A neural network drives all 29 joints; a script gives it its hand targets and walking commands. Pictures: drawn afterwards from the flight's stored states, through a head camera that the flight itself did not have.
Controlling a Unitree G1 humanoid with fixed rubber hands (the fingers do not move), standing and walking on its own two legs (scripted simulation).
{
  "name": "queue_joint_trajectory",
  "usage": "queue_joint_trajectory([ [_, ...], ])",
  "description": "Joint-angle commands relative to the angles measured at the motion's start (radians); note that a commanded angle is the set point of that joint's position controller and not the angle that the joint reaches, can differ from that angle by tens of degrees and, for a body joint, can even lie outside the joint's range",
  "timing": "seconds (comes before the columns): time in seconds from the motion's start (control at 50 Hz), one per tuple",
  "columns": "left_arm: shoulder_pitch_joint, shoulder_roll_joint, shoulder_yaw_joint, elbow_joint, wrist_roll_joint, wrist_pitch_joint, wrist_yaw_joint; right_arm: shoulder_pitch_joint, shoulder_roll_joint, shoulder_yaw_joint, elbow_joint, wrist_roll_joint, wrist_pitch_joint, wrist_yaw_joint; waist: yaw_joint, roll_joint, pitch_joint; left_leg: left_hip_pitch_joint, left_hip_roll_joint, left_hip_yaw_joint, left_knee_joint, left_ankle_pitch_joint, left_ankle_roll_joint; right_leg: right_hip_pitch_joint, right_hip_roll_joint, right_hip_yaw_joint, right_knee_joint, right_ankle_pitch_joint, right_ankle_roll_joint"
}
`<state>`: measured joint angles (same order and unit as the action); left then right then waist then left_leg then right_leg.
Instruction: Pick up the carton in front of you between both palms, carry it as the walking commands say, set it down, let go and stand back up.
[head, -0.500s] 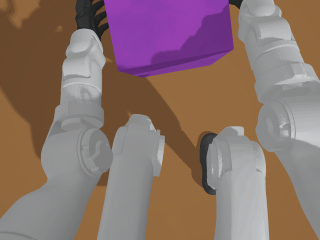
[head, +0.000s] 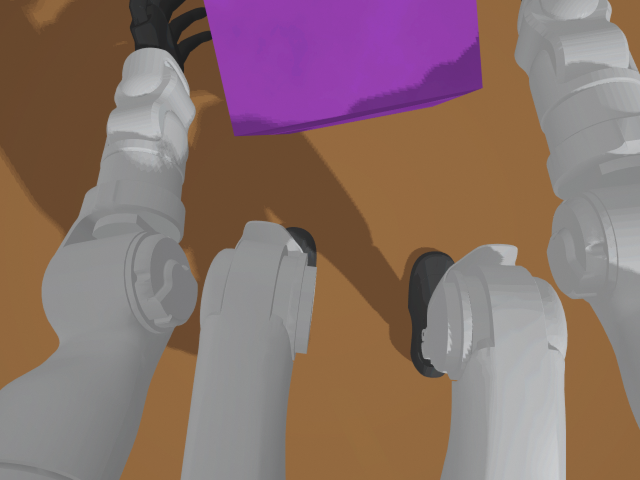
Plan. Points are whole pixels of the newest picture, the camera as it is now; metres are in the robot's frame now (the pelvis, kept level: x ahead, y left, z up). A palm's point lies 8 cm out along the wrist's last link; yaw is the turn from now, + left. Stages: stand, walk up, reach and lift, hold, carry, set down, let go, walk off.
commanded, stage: set down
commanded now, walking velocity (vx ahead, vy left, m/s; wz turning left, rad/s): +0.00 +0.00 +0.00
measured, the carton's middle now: (342, 23) +0.53 +0.06 -0.25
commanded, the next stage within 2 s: let go in 1.16 s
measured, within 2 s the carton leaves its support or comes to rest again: neither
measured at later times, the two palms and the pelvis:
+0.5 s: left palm out of the picture +0.49 +0.25 -0.05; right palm out of the picture +0.58 -0.12 -0.05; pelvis +0.00 +0.01 +0.06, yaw +1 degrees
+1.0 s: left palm out of the picture +0.49 +0.26 +0.10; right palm out of the picture +0.58 -0.13 +0.09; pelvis +0.03 +0.00 +0.19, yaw +1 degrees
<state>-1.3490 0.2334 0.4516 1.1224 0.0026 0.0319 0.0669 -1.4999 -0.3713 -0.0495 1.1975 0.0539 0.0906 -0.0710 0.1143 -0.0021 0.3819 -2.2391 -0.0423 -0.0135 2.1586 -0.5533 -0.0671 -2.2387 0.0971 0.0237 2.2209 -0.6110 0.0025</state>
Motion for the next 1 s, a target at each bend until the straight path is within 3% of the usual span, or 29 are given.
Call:
queue_joint_trajectory([
  [0.0, -0.21, 0.195, -0.084, -0.091, -0.108, -0.055, 0.019, -0.306, -0.081, 0.088, -0.145, 0.1, -0.041, -0.01, 0.085, -0.132, -1.107, 0.448, 0.028, 0.074, -0.097, 0.414, 0.016, 0.507, -0.049, 0.027, -0.171, 0.365, 0.029],
  [0.08, -0.199, 0.208, -0.161, -0.127, -0.199, -0.054, 0.021, -0.306, -0.107, 0.128, -0.206, 0.163, -0.043, -0.009, 0.084, -0.131, -1.251, 0.552, 0.031, 0.066, -0.101, 0.471, 0.022, 0.565, -0.056, 0.003, -0.152, 0.374, 0.028],
  [0.2, -0.142, 0.228, -0.191, -0.261, -0.252, -0.011, 0.055, -0.262, -0.155, 0.088, -0.293, 0.138, 0.0, -0.023, 0.068, -0.139, -1.497, 0.723, 0.011, 0.081, -0.157, 0.467, 0.022, 0.688, -0.038, -0.045, -0.182, 0.332, 0.014],
  [0.28, -0.108, 0.196, -0.192, -0.38, -0.23, 0.046, 0.076, -0.224, -0.161, 0.022, -0.344, 0.091, 0.046, -0.031, 0.045, -0.099, -1.557, 0.804, -0.011, 0.098, -0.232, 0.421, 0.018, 0.675, -0.022, -0.067, -0.261, 0.265, -0.003],
  [0.38, -0.05, 0.118, -0.168, -0.347, -0.168, 0.082, 0.076, -0.144, -0.128, -0.054, -0.237, 0.038, 0.065, -0.007, 0.027, -0.059, -1.31, 0.693, -0.013, 0.085, -0.331, 0.313, 0.012, 0.507, -0.024, -0.061, -0.361, 0.166, -0.014],
  [0.48, -0.031, 0.086, -0.139, -0.342, -0.125, 0.075, 0.063, -0.114, -0.112, -0.082, -0.189, 0.007, 0.047, 0.017, 0.028, -0.047, -1.286, 0.688, -0.013, 0.08, -0.407, 0.324, 0.008, 0.482, -0.021, -0.06, -0.443, 0.173, -0.014],
  [0.74, 0.068, 0.119, -0.112, -0.485, -0.122, 0.122, 0.036, -0.084, -0.099, -0.076, -0.38, -0.011, 0.097, 0.027, 0.057, -0.154, -1.562, 0.826, -0.027, 0.112, -0.615, 0.452, 0.01, 0.865, 0.001, -0.061, -0.655, 0.339, 0.01],
  [0.98, 0.16, 0.087, -0.088, -0.482, -0.083, 0.12, -0.009, 0.038, -0.058, -0.133, -0.362, -0.059, 0.097, 0.058, 0.042, -0.115, -1.474, 0.951, -0.026, 0.102, -0.844, 0.508, 0.003, 0.998, -0.001, -0.037, -0.894, 0.427, 0.017],
])
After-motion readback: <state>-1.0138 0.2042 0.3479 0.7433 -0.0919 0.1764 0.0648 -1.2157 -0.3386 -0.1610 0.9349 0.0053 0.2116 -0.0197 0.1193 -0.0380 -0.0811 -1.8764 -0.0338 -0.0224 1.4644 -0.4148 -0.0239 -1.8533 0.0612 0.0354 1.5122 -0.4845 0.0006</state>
